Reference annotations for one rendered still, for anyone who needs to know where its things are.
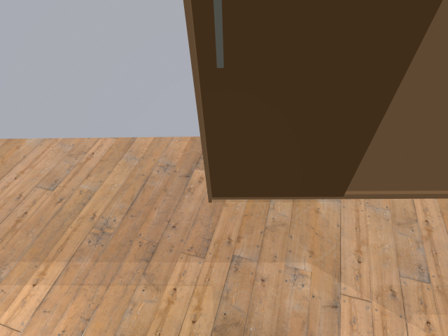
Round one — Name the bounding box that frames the wardrobe door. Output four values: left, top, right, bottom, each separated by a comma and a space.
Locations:
346, 0, 448, 191
191, 0, 442, 197

